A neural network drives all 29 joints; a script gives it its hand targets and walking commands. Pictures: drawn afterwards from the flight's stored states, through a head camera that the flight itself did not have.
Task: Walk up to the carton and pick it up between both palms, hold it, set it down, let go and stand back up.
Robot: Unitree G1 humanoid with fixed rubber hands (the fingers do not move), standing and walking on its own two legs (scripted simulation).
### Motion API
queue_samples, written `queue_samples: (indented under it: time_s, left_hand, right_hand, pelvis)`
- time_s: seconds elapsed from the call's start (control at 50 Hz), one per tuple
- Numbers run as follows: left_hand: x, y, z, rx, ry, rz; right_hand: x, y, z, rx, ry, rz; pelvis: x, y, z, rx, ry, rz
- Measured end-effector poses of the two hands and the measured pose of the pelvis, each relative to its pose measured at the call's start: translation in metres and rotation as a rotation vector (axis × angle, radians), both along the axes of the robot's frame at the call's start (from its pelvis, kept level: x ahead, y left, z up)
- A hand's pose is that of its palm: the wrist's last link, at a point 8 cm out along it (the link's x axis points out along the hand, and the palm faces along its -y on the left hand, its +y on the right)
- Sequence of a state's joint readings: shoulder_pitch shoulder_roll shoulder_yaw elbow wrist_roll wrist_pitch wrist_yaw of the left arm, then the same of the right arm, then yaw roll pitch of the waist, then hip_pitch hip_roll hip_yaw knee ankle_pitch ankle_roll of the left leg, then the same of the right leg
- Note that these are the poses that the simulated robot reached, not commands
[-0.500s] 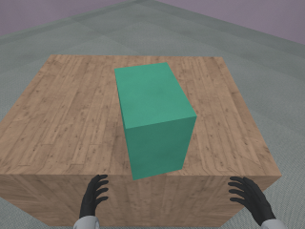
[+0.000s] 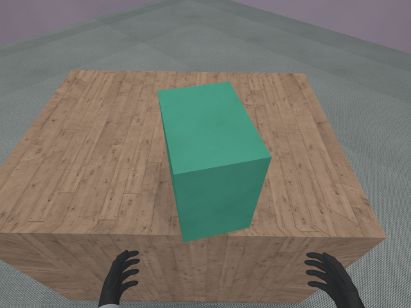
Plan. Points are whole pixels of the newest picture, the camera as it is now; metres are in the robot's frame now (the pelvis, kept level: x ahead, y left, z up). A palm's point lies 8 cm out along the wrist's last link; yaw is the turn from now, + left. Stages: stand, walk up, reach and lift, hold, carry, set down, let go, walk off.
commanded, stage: set down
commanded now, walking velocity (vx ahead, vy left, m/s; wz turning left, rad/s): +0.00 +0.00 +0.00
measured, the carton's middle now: (206, 163) +0.41 +0.05 +0.04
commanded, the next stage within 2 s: let go in 1.00 s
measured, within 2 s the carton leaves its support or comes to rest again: neither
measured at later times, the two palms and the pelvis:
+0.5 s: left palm (101, 301) +0.14 +0.23 -0.06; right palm out of the picture +0.16 -0.21 -0.06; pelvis +0.00 +0.01 +0.00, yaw +0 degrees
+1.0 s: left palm (100, 297) +0.15 +0.24 -0.08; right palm out of the picture +0.17 -0.21 -0.08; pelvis +0.00 +0.01 +0.00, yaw +0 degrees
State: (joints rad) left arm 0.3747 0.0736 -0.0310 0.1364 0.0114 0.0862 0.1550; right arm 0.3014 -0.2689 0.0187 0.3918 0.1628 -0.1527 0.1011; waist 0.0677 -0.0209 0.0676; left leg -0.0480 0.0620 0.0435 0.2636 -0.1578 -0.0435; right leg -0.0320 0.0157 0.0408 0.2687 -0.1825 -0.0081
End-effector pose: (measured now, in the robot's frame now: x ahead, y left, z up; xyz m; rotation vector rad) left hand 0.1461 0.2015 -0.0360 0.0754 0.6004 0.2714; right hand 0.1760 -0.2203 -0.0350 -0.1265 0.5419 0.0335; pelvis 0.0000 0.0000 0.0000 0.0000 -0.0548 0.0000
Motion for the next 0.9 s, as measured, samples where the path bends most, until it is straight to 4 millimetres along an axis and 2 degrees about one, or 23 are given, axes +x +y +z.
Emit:
queue_samples:
  time_s: [0.18,0.36,0.5,0.66,0.9]
  left_hand:
    - [-0.005,0.008,-0.008,0.002,0.029,-0.016]
    - [-0.008,0.018,-0.024,0.003,0.112,-0.048]
    - [-0.003,0.027,-0.023,0.019,0.11,-0.061]
    - [-0.004,0.031,-0.037,0.007,0.185,-0.086]
    - [0.005,0.036,-0.042,0.016,0.209,-0.108]
  right_hand:
    - [-0.007,0.006,-0.008,-0.005,0.027,-0.008]
    - [-0.01,0.008,-0.021,-0.03,0.078,-0.028]
    - [-0.012,0.012,-0.025,-0.028,0.088,-0.034]
    - [-0.015,0.008,-0.035,-0.059,0.125,-0.056]
    - [-0.014,0.008,-0.046,-0.065,0.143,-0.065]
  pelvis:
    - [-0.005,0.004,0.0,0.0,-0.005,-0.001]
    - [-0.008,0.01,-0.002,0.002,-0.004,0.001]
    - [-0.004,0.014,-0.002,0.001,0.006,0.0]
    - [-0.001,0.015,-0.003,0.0,0.003,0.001]
    - [0.003,0.011,-0.003,-0.001,0.004,0.005]
